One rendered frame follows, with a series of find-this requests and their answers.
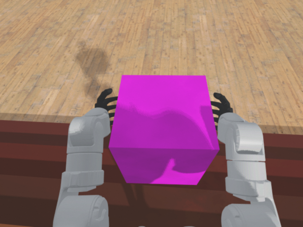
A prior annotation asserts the robot left hand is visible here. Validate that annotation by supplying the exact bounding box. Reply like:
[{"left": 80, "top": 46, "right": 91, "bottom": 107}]
[{"left": 95, "top": 88, "right": 118, "bottom": 125}]

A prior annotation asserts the robot left upper arm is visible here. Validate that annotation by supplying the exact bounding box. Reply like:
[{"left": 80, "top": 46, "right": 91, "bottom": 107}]
[{"left": 54, "top": 195, "right": 109, "bottom": 227}]

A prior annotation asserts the right robot forearm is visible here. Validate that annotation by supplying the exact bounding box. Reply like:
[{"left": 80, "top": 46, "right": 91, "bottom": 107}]
[{"left": 217, "top": 113, "right": 281, "bottom": 227}]

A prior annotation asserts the left robot forearm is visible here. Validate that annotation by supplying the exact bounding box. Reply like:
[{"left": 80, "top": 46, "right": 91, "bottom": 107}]
[{"left": 53, "top": 107, "right": 111, "bottom": 227}]

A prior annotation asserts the robot right upper arm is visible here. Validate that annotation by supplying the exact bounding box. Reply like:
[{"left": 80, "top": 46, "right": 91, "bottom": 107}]
[{"left": 221, "top": 204, "right": 280, "bottom": 227}]

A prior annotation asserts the carton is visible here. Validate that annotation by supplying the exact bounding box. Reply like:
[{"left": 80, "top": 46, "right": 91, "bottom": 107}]
[{"left": 109, "top": 75, "right": 220, "bottom": 185}]

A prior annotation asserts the robot right hand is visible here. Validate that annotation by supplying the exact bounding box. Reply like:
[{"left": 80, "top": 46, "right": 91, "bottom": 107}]
[{"left": 211, "top": 93, "right": 233, "bottom": 130}]

